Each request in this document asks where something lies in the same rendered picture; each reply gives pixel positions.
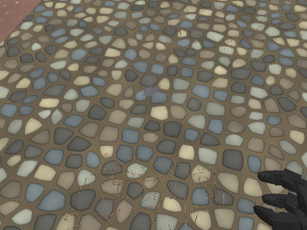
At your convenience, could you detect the right robot hand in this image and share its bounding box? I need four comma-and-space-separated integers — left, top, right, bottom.
253, 169, 307, 230

